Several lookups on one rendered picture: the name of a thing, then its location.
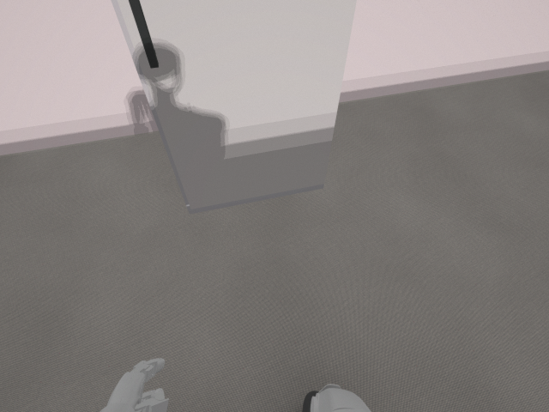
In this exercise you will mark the robot left hand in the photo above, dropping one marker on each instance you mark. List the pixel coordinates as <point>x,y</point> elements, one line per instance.
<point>130,388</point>

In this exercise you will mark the fridge door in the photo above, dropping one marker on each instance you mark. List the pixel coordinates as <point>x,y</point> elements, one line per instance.
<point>246,91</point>

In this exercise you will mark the right robot foot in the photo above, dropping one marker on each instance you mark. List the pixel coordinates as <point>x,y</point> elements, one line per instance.
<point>307,401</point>

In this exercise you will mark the handle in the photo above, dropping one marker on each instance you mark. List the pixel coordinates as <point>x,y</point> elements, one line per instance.
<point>144,33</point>

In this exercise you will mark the robot right thigh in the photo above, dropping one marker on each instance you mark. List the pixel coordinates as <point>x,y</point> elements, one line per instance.
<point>337,400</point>

